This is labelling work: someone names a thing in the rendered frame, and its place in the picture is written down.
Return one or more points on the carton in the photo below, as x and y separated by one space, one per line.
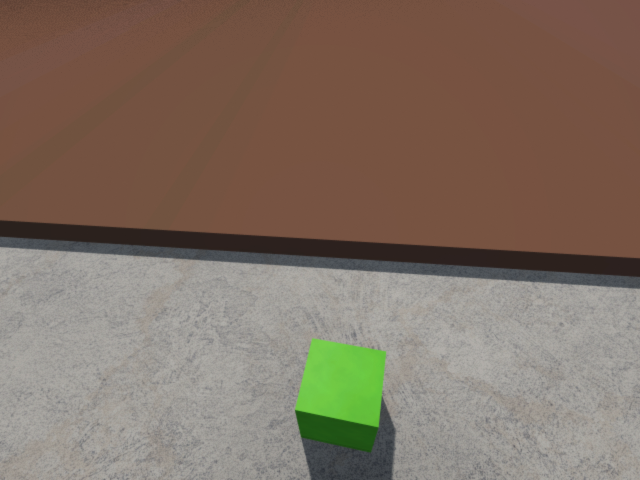
340 396

